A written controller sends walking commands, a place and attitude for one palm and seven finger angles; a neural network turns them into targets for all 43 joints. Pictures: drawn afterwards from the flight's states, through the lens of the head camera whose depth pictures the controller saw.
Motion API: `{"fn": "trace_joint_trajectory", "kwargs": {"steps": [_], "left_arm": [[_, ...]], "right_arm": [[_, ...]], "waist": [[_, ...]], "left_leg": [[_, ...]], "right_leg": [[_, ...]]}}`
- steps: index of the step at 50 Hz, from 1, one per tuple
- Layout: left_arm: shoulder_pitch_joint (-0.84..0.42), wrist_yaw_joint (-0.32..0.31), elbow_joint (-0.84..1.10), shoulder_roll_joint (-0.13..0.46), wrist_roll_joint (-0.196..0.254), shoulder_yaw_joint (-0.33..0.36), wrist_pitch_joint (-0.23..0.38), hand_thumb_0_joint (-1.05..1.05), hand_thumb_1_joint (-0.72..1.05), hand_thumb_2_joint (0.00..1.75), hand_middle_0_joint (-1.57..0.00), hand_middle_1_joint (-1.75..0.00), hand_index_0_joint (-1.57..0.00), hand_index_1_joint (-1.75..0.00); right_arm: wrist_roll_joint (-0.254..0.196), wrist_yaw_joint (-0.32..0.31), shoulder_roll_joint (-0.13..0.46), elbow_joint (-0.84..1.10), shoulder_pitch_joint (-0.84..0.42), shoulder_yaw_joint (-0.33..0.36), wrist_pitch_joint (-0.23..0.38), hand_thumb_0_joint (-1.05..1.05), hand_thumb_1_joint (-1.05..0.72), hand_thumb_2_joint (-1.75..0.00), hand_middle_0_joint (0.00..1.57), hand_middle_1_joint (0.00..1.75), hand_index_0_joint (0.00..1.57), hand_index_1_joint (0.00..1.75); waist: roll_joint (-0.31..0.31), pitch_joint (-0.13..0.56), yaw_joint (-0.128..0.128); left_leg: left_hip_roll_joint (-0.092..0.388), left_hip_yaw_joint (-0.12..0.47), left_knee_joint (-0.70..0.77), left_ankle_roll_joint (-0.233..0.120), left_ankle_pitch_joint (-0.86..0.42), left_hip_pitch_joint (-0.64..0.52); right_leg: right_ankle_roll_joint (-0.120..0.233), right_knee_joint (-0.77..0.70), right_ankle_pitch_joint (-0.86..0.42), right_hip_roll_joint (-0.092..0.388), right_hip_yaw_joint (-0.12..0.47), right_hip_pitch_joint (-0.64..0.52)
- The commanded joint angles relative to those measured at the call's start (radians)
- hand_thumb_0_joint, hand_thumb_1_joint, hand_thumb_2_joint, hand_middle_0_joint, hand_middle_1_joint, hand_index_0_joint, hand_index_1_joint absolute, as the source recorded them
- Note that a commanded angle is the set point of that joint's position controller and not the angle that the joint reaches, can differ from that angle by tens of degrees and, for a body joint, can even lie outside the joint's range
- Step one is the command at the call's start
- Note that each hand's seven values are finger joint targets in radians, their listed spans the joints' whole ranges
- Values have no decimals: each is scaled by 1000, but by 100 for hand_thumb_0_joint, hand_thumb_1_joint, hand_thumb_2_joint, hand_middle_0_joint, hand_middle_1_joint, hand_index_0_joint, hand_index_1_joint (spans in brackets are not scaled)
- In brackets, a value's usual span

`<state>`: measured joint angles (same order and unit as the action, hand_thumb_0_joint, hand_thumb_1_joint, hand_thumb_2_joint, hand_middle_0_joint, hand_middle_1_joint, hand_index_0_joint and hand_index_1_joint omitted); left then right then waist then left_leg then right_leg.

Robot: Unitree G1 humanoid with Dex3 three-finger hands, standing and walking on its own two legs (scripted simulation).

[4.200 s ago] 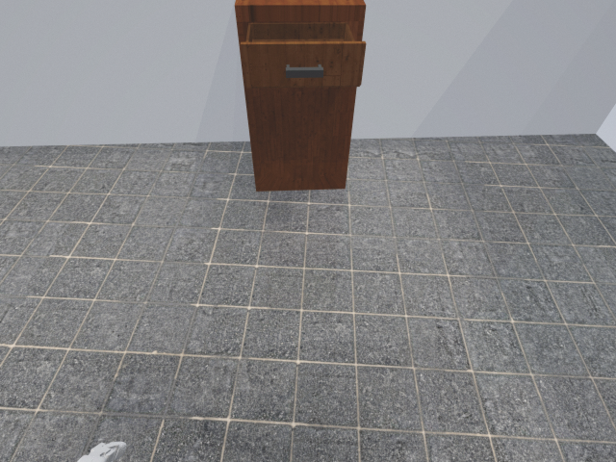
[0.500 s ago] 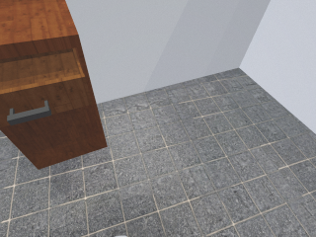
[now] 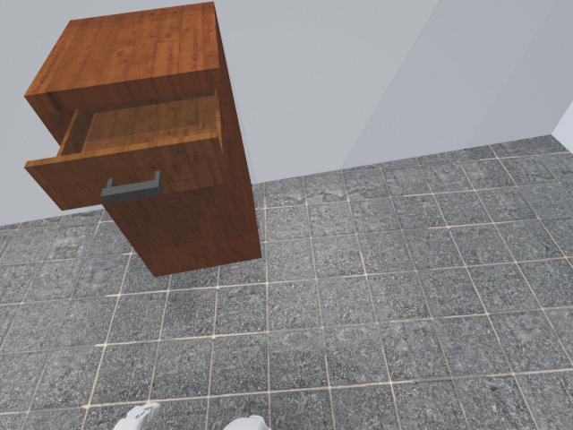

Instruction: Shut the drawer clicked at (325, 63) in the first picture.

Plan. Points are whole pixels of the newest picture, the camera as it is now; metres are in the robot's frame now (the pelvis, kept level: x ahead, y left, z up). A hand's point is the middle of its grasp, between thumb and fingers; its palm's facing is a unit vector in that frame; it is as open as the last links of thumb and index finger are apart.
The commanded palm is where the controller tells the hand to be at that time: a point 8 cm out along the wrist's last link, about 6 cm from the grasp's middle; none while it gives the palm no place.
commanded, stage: turn to face it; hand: left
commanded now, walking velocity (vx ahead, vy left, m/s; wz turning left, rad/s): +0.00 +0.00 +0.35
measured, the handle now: (133, 184) +0.60 +0.37 -0.05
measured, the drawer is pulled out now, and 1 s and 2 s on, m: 0.19 0.19 0.19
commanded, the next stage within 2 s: take the last steps up to it in 0.16 s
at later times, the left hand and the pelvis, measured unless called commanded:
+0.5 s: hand out of the picture -0.09 +0.22 -0.18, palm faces +0.26 -0.94 -0.22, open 7.4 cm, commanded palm none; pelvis -0.01 +0.03 +0.00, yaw +11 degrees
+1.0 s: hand (170, 386) +0.22 +0.23 -0.16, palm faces +0.18 -0.96 -0.21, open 7.4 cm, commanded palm none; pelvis +0.14 +0.03 -0.01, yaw +12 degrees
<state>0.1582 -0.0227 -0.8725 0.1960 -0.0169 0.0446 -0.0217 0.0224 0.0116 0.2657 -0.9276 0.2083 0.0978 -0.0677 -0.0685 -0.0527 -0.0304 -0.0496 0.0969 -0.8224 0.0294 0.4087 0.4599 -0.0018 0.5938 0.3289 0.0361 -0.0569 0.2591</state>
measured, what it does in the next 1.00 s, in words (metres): walks ahead: left foot, then right foot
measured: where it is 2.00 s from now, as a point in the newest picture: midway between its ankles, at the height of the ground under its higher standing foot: outside the picture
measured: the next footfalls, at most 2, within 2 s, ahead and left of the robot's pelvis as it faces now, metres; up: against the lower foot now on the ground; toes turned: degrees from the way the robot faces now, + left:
left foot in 0.42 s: -0.02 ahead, +0.12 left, +0.00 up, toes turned +14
right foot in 0.96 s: +0.27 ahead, -0.04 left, +0.00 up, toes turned +6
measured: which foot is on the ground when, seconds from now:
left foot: up 0.00-0.40, down 0.42-0.96, up 0.98-1.00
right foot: down 0.00-0.42, up 0.44-0.94, down 0.96-1.00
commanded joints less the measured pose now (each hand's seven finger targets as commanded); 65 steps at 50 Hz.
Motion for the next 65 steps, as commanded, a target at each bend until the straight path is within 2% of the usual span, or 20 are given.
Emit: {"fn": "trace_joint_trajectory", "kwargs": {"steps": [1,4,13,16,19,20,21,22,23,25,29,42,44,46,47,48,49,52,56,65], "left_arm": [[-18,-16,77,187,-2,45,24,0,90,90,-20,-30,-20,-30],[34,-13,60,160,-3,34,35,0,90,90,-20,-30,-20,-30],[199,-13,-23,194,-17,39,31,0,90,90,-20,-30,-20,-30],[214,-8,-53,209,-17,49,34,0,90,90,-20,-30,-20,-30],[178,4,-80,203,-7,48,32,0,90,90,-20,-30,-20,-30],[166,9,-73,168,-1,42,28,0,90,90,-20,-30,-20,-30],[143,20,-39,98,3,29,24,0,90,90,-20,-30,-20,-30],[51,18,-5,93,-11,14,25,0,90,90,-20,-30,-20,-30],[36,20,-8,108,-14,20,25,0,90,90,-20,-30,-20,-30],[56,32,-51,108,-16,21,28,0,90,90,-20,-30,-20,-30],[127,37,-110,77,-11,9,29,0,90,90,-20,-30,-20,-30],[-105,42,-35,33,3,8,41,0,90,90,-20,-30,-20,-30],[-73,42,-38,33,3,11,48,0,90,90,-20,-30,-20,-30],[101,36,-94,56,0,22,63,0,90,90,-20,-30,-20,-30],[245,29,-136,100,-6,36,78,0,90,90,-20,-30,-20,-30],[369,15,-166,197,-13,63,91,0,90,90,-20,-30,-20,-30],[417,14,-184,246,9,65,87,0,90,90,-20,-30,-20,-30],[165,3,-123,129,13,40,77,0,90,90,-20,-30,-20,-30],[122,1,-130,44,1,8,93,0,90,90,-20,-30,-20,-30],[211,3,-175,79,-5,10,92,0,90,90,-20,-30,-20,-30]], "right_arm": [[4,5,68,77,-19,18,10,0,-90,-90,20,30,20,30],[0,8,51,60,-3,6,12,0,-90,-90,20,30,20,30],[-13,0,18,68,-132,-27,17,0,-90,-90,20,30,20,30],[-13,2,9,62,-113,-39,33,0,-90,-90,20,30,20,30],[-6,1,18,24,-16,-42,58,0,-90,-90,20,30,20,30],[-5,-2,72,4,53,-30,69,0,-90,-90,20,30,20,30],[6,-10,179,-14,137,-3,72,0,-90,-90,20,30,20,30],[4,-17,202,-35,204,-3,66,0,-90,-90,20,30,20,30],[4,-21,166,-33,174,-16,66,0,-90,-90,20,30,20,30],[-3,-35,87,-27,109,-42,84,0,-90,-90,20,30,20,30],[-12,-38,43,-51,142,-56,115,0,-90,-90,20,30,20,30],[2,-48,28,-171,303,-50,135,0,-90,-90,20,30,20,30],[4,-49,38,-179,296,-49,134,0,-90,-90,20,30,20,30],[-3,-48,43,-190,292,-50,134,0,-90,-90,20,30,20,30],[-13,-43,28,-188,293,-50,139,0,-90,-90,20,30,20,30],[-24,-35,-24,-165,339,-53,146,0,-90,-90,20,30,20,30],[-23,-37,-18,-144,318,-54,143,0,-90,-90,20,30,20,30],[-12,-28,-51,-131,195,-46,116,0,-90,-90,20,30,20,30],[2,-17,-109,-154,269,-51,77,0,-90,-90,20,30,20,30],[-7,-5,-85,-80,54,-53,86,0,-90,-90,20,30,20,30]], "waist": [[240,-16,2],[251,-2,11],[264,44,85],[273,84,91],[230,82,40],[85,99,4],[-232,93,-42],[-218,17,-72],[-123,-18,-55],[-133,-64,-12],[-39,-67,26],[-35,-144,-13],[-26,-123,5],[37,-29,84],[90,63,141],[290,195,163],[296,244,151],[94,-20,74],[146,-43,-9],[215,-7,45]], "left_leg": [[65,-24,-417,13,5,136],[66,-71,-385,35,-51,131],[67,-139,-46,28,56,-3],[59,-164,98,6,56,-95],[47,-204,372,-21,-67,-318],[123,-96,479,-56,-71,-483],[367,248,555,-157,-28,-593],[451,346,613,-247,-84,-555],[441,296,631,-268,-11,-483],[345,199,635,-224,-73,-408],[260,43,634,-206,-404,-413],[313,19,615,-231,-522,-459],[306,-5,557,-215,-616,-433],[253,-61,343,-174,-779,-383],[204,-93,138,-135,-707,-271],[68,-170,-167,-77,-258,-31],[19,-117,-419,-70,163,46],[143,-47,-478,-79,-8,79],[155,-102,-301,-33,-129,-27],[133,-156,98,1,-169,-30]], "right_leg": [[103,-318,-200,301,209,7],[102,-273,-365,259,82,-77],[152,-223,-614,302,70,-194],[142,-240,-436,323,93,-202],[83,-194,-105,276,36,-62],[37,-52,36,215,-21,88],[-31,206,227,69,-140,335],[-26,373,303,40,-71,458],[-11,446,248,80,-11,456],[-10,511,106,86,18,435],[-30,525,-53,75,7,385],[3,159,-75,64,-15,341],[25,84,-53,32,-40,221],[43,-32,-124,-26,-77,-45],[71,-79,-181,29,2,-271],[175,-158,-267,307,374,-510],[252,-270,-404,448,588,-495],[219,-382,-64,365,400,-81],[142,-415,-267,240,104,89],[155,-356,-503,231,73,-92]]}}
